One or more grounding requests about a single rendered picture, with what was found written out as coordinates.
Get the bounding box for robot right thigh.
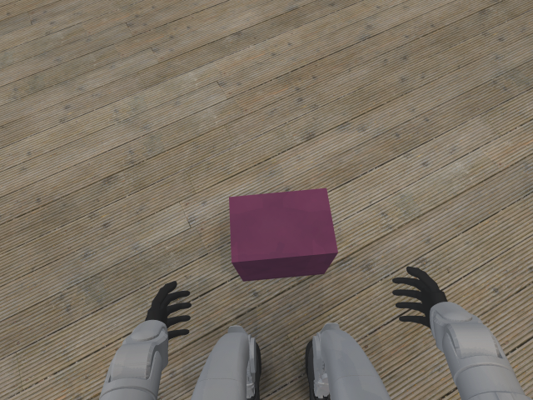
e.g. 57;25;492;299
312;329;391;400

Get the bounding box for right robot forearm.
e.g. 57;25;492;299
430;302;533;400

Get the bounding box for robot left hand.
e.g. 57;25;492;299
145;281;192;340

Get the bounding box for left robot forearm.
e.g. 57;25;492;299
99;320;168;400

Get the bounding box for carton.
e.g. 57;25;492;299
229;188;338;282

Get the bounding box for robot right hand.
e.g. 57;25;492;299
392;267;448;329

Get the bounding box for right robot foot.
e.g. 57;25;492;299
306;340;330;400

